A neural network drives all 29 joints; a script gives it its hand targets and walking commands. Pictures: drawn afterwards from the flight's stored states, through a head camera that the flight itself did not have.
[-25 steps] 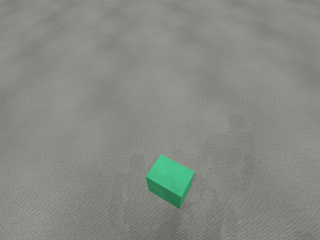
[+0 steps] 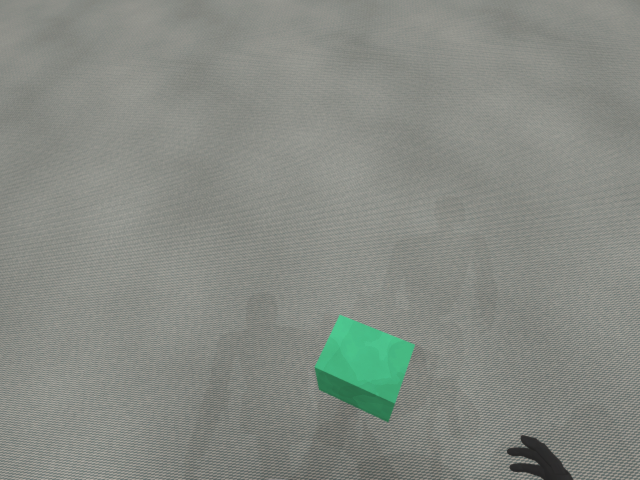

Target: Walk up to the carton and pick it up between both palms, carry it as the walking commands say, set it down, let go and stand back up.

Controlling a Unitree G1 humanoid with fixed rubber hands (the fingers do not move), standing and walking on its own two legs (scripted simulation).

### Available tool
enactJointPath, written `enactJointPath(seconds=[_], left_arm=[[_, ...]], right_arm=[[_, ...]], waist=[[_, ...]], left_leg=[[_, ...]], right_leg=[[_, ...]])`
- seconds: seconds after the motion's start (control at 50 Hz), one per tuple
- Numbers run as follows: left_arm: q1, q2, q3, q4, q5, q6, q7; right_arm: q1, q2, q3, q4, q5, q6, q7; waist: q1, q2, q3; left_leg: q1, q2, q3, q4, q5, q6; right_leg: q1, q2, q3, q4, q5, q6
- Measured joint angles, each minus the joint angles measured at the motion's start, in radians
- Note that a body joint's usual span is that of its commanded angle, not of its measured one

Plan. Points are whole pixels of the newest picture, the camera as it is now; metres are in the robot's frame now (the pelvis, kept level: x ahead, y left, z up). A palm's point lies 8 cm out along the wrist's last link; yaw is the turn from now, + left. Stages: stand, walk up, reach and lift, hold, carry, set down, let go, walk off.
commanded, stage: walk up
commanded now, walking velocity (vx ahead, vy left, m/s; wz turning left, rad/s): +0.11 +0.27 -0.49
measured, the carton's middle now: (364, 368) +0.48 -0.03 -0.66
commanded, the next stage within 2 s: stand in 1.60 s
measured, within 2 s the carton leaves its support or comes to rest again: neither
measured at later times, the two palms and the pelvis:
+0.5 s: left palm (177, 380) +0.26 +0.28 -0.11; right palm out of the picture +0.02 -0.13 -0.14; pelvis +0.10 +0.09 +0.01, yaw -12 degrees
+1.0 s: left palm (145, 381) +0.26 +0.34 -0.13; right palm out of the picture +0.06 -0.13 -0.13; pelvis +0.12 +0.11 +0.00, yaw -19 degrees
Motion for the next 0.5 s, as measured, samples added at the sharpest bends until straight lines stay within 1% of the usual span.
enactJointPath(seconds=[0.02, 0.04, 0.06, 0.08, 0.12, 0.16, 0.22, 0.28, 0.32, 0.34, 0.36, 0.38, 0.4, 0.42, 0.44, 0.46, 0.5], left_arm=[[-0.009, 0.010, 0.001, -0.002, 0.003, 0.002, 0.000], [-0.031, 0.021, 0.002, -0.005, 0.006, 0.006, 0.002], [-0.051, 0.026, 0.002, -0.015, 0.003, 0.011, 0.007], [-0.072, 0.027, 0.001, -0.026, -0.002, 0.014, 0.007], [-0.109, 0.025, -0.003, -0.055, -0.008, 0.014, -0.012], [-0.153, 0.014, -0.010, -0.090, -0.010, 0.010, -0.036], [-0.231, -0.010, -0.015, -0.145, -0.013, 0.010, -0.044], [-0.299, -0.036, -0.025, -0.180, -0.017, 0.012, -0.039], [-0.336, -0.061, -0.034, -0.193, -0.020, 0.012, -0.033], [-0.351, -0.074, -0.040, -0.197, -0.021, 0.009, -0.030], [-0.361, -0.086, -0.046, -0.200, -0.021, 0.004, -0.027], [-0.373, -0.102, -0.049, -0.198, -0.020, -0.003, -0.023], [-0.384, -0.115, -0.054, -0.194, -0.017, -0.010, -0.021], [-0.389, -0.121, -0.061, -0.191, -0.015, -0.012, -0.020], [-0.389, -0.125, -0.064, -0.186, -0.015, -0.013, -0.018], [-0.385, -0.128, -0.066, -0.179, -0.016, -0.012, -0.018], [-0.371, -0.132, -0.061, -0.158, -0.020, -0.007, -0.018]], right_arm=[[-0.009, 0.009, -0.001, 0.002, -0.003, -0.010, -0.005], [-0.019, 0.028, 0.001, 0.010, -0.006, -0.016, -0.009], [-0.020, 0.044, 0.007, 0.013, -0.003, -0.017, -0.012], [-0.010, 0.060, 0.014, 0.016, -0.002, -0.020, -0.015], [0.028, 0.085, 0.028, 0.029, -0.003, -0.029, -0.022], [0.072, 0.100, 0.035, 0.050, -0.003, -0.040, -0.034], [0.122, 0.109, 0.035, 0.080, 0.002, -0.045, -0.051], [0.169, 0.111, 0.027, 0.114, 0.000, -0.046, -0.060], [0.200, 0.106, 0.018, 0.134, -0.003, -0.042, -0.062], [0.214, 0.103, 0.014, 0.143, -0.003, -0.039, -0.062], [0.230, 0.100, 0.011, 0.149, -0.002, -0.037, -0.061], [0.240, 0.096, 0.008, 0.157, 0.001, -0.035, -0.060], [0.241, 0.094, 0.005, 0.162, 0.005, -0.030, -0.059], [0.243, 0.099, 0.005, 0.163, 0.009, -0.021, -0.059], [0.241, 0.106, 0.004, 0.161, 0.011, -0.011, -0.061], [0.237, 0.111, 0.005, 0.156, 0.011, -0.005, -0.062], [0.221, 0.118, 0.005, 0.143, 0.009, -0.001, -0.062]], waist=[[-0.007, -0.007, 0.004], [-0.004, -0.028, 0.018], [0.000, -0.036, 0.027], [-0.004, -0.038, 0.028], [-0.018, -0.041, 0.017], [-0.039, -0.037, 0.010], [-0.076, -0.028, 0.023], [-0.107, -0.030, 0.028], [-0.124, -0.028, 0.030], [-0.129, -0.025, 0.030], [-0.132, -0.025, 0.027], [-0.133, -0.011, 0.029], [-0.140, 0.006, 0.037], [-0.146, 0.008, 0.042], [-0.146, 0.006, 0.045], [-0.143, 0.004, 0.047], [-0.136, 0.000, 0.045]], left_leg=[[0.005, -0.006, 0.013, -0.023, 0.093, 0.017], [-0.002, -0.014, 0.035, 0.010, 0.104, 0.034], [0.003, -0.009, 0.056, 0.030, 0.082, 0.049], [0.019, -0.003, 0.074, 0.028, 0.060, 0.060], [0.072, 0.003, 0.107, -0.022, 0.044, 0.073], [0.130, 0.005, 0.137, -0.082, 0.054, 0.077], [0.185, 0.002, 0.170, -0.119, 0.048, 0.093], [0.216, -0.015, 0.206, -0.116, 0.020, 0.104], [0.225, -0.029, 0.224, -0.089, -0.013, 0.109], [0.224, -0.035, 0.233, -0.064, -0.035, 0.111], [0.219, -0.041, 0.242, -0.030, -0.062, 0.112], [0.202, -0.035, 0.238, 0.026, -0.094, 0.110], [0.167, -0.026, 0.208, 0.111, -0.118, 0.102], [0.125, -0.030, 0.167, 0.209, -0.168, 0.089], [0.087, -0.032, 0.133, 0.298, -0.203, 0.075], [0.054, -0.028, 0.107, 0.365, -0.211, 0.062], [0.008, -0.009, 0.065, 0.418, -0.182, 0.040]], right_leg=[[-0.030, -0.004, 0.006, 0.072, -0.046, -0.019], [-0.079, 0.000, 0.011, 0.184, -0.117, -0.045], [-0.133, 0.018, -0.008, 0.309, -0.182, -0.068], [-0.185, 0.038, -0.039, 0.423, -0.206, -0.089], [-0.265, 0.067, -0.107, 0.575, -0.155, -0.119], [-0.312, 0.086, -0.167, 0.623, -0.059, -0.125], [-0.333, 0.120, -0.221, 0.571, -0.015, -0.108], [-0.294, 0.133, -0.255, 0.400, 0.003, -0.107], [-0.246, 0.137, -0.264, 0.281, 0.025, -0.116], [-0.215, 0.138, -0.268, 0.215, 0.056, -0.122], [-0.178, 0.131, -0.276, 0.143, 0.113, -0.133], [-0.162, 0.132, -0.284, 0.123, 0.117, -0.164], [-0.161, 0.135, -0.293, 0.140, 0.098, -0.178], [-0.156, 0.128, -0.297, 0.150, 0.079, -0.181], [-0.143, 0.122, -0.298, 0.143, 0.071, -0.177], [-0.129, 0.117, -0.295, 0.127, 0.072, -0.171], [-0.102, 0.111, -0.285, 0.081, 0.095, -0.152]])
